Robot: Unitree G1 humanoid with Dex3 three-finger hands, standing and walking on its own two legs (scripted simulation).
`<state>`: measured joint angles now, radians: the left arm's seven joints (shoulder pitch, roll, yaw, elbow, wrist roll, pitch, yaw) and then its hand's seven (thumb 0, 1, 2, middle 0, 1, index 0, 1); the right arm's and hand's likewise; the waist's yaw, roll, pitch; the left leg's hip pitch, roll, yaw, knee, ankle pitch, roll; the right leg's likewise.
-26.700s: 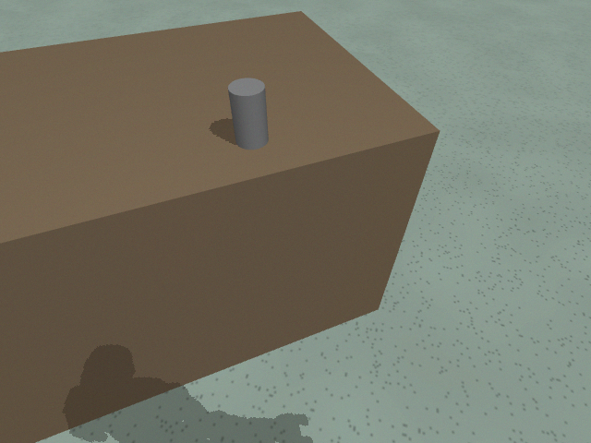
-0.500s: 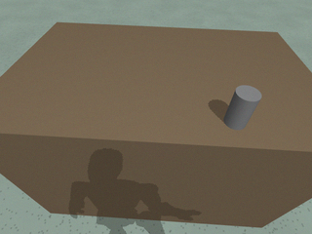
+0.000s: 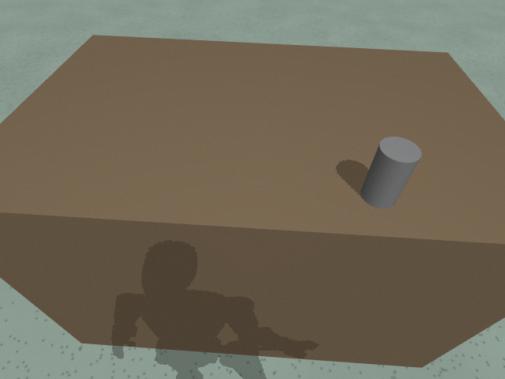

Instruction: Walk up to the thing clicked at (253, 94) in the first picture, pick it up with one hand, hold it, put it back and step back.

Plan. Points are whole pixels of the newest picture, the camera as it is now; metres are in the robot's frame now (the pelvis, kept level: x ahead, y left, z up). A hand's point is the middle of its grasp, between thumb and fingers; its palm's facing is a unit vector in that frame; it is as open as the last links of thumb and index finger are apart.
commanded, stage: stand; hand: right
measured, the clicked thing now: (388, 174) +0.46 -0.23 +0.08
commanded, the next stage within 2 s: none
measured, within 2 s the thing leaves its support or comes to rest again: neither
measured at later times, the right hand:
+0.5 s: hand out of the picture +0.08 -0.26 -0.16, palm faces -0.02 +0.94 -0.35, open 7.5 cm
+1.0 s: hand out of the picture +0.08 -0.26 -0.16, palm faces -0.02 +0.94 -0.35, open 7.3 cm
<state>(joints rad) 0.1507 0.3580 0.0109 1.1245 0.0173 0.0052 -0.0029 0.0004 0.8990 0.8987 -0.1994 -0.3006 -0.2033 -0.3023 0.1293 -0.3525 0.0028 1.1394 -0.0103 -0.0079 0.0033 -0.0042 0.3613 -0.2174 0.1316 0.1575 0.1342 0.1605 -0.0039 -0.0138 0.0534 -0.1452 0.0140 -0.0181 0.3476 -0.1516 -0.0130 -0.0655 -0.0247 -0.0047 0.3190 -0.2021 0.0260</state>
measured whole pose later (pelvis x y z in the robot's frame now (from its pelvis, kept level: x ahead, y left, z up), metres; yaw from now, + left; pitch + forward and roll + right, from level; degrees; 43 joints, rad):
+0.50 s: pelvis +0.01 +0.00 +0.00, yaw +0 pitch -3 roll +0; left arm 0.13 0.35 0.01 1.11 0.01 0.00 0.00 0.00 0.90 0.90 -0.20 -0.30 -0.20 -0.30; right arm 0.11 -0.35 0.01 1.13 -0.01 -0.01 0.00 0.00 -0.86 -0.89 0.20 0.29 0.21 0.30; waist 0.00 -0.01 0.05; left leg -0.14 0.01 -0.02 0.35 -0.16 -0.02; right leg -0.06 -0.02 0.00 0.32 -0.22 0.02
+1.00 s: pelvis +0.01 -0.01 +0.00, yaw +0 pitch -2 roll +0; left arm 0.14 0.36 0.01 1.11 0.01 0.00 0.00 0.00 0.90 0.90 -0.20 -0.30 -0.20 -0.30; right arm 0.12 -0.35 0.00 1.13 -0.01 -0.01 0.00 0.00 -0.91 -0.90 0.20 0.30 0.21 0.30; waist 0.00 -0.01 0.05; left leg -0.13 0.02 -0.02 0.34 -0.17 -0.02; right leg -0.06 -0.02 0.00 0.32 -0.22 0.02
